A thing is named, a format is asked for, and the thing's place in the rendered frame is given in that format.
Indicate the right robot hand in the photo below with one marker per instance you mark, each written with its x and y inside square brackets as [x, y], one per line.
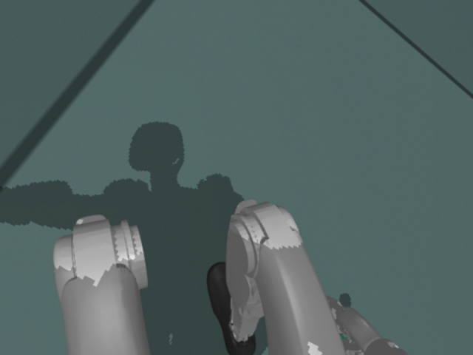
[353, 327]

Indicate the right robot foot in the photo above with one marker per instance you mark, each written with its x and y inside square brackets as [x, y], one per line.
[221, 304]

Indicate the right robot arm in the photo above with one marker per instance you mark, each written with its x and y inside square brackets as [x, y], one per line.
[384, 347]

